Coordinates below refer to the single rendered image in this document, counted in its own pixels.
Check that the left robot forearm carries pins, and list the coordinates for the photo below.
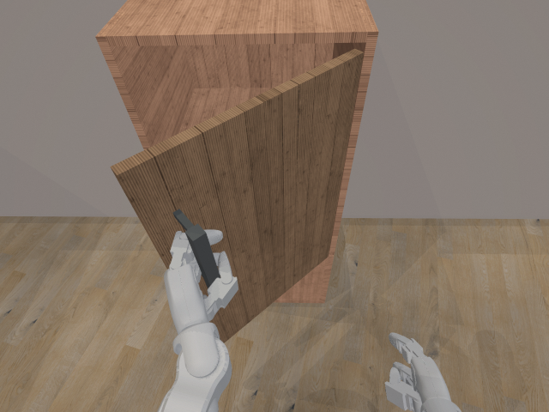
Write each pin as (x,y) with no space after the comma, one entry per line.
(203,371)

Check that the handle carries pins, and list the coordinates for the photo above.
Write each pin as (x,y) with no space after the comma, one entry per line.
(200,246)

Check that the robot left hand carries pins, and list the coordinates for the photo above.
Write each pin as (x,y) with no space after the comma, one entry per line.
(184,295)

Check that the cupboard door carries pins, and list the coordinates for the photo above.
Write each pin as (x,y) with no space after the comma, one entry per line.
(266,173)

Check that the robot right hand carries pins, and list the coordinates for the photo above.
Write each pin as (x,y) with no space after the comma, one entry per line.
(420,383)

